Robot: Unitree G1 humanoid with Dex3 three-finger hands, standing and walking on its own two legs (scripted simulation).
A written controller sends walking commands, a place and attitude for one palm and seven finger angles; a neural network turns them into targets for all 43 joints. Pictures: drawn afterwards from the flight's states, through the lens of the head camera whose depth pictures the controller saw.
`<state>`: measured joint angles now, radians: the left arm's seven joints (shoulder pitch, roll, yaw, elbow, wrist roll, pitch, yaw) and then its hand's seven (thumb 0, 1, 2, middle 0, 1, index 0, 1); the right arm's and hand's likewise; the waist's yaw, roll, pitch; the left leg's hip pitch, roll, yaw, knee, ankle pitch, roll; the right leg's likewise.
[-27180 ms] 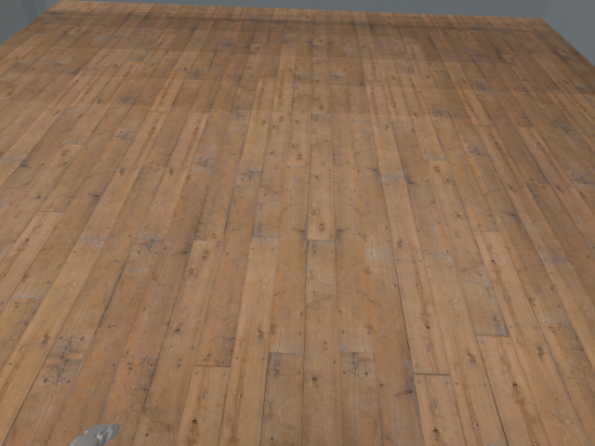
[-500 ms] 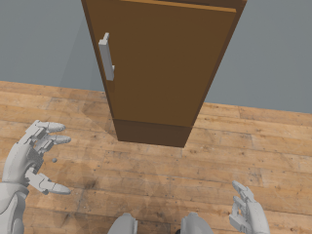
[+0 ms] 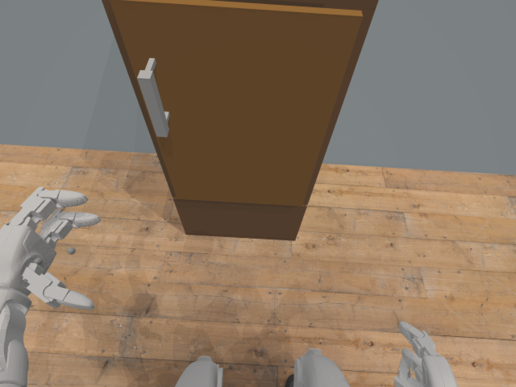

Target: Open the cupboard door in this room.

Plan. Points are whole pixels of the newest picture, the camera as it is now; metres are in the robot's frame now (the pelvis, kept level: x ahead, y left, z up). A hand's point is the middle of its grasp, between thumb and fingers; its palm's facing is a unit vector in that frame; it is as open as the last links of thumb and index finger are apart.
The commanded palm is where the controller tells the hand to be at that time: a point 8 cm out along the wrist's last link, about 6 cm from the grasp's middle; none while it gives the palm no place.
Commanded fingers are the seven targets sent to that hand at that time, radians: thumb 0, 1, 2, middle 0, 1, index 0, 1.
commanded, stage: raise the hand with hooked fingers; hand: left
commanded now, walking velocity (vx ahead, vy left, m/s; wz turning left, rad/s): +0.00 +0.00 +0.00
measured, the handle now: (157, 99) +0.61 +0.22 +0.04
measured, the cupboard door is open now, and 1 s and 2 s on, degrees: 0 0 0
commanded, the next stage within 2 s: move the hooked fingers beside the handle in 0.26 s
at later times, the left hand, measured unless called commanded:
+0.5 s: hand (65, 246) +0.30 +0.28 +0.05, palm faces +0.01 -1.00 -0.03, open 14.0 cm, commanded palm +0.28 +0.33 +0.05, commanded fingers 0.00 -0.50 0.30 -0.30 -1.20 -0.30 -1.20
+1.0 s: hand (88, 190) +0.39 +0.28 +0.05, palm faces -0.02 -1.00 -0.01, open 14.0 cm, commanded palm +0.37 +0.33 +0.05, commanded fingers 0.00 -0.50 0.30 -0.30 -1.20 -0.30 -1.20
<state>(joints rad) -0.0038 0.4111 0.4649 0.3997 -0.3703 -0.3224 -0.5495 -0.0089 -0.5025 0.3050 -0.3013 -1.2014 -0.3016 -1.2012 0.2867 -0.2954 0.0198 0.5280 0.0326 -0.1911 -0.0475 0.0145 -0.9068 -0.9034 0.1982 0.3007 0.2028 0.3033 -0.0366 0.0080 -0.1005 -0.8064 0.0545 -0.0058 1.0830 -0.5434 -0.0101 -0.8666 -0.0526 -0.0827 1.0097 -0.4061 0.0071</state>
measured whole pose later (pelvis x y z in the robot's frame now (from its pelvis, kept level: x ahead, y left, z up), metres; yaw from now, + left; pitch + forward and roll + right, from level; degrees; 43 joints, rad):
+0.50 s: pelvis +0.00 +0.01 +0.00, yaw +1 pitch +15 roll -2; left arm -0.10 0.41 0.46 0.48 -0.35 -0.34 -0.55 -0.01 -0.51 0.30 -0.30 -1.20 -0.30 -1.20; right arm 0.26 -0.28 0.04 0.54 0.03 -0.20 -0.06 0.01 -0.91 -0.90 0.20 0.30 0.20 0.30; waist -0.02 0.01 -0.10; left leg -0.83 0.04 -0.02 1.11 -0.55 0.00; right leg -0.88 -0.06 -0.09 1.02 -0.41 0.02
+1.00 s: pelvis -0.01 +0.01 -0.01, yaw -1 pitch +19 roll -2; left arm -0.44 0.52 0.51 0.80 -0.27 -0.35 -0.56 -0.01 -0.50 0.30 -0.30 -1.20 -0.30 -1.20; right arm 0.32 -0.29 0.04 0.58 0.02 -0.11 -0.05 0.01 -0.91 -0.90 0.20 0.30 0.20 0.30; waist -0.08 0.00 -0.11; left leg -0.91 0.06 0.00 1.12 -0.54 0.00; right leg -0.97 -0.05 -0.07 1.03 -0.39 0.02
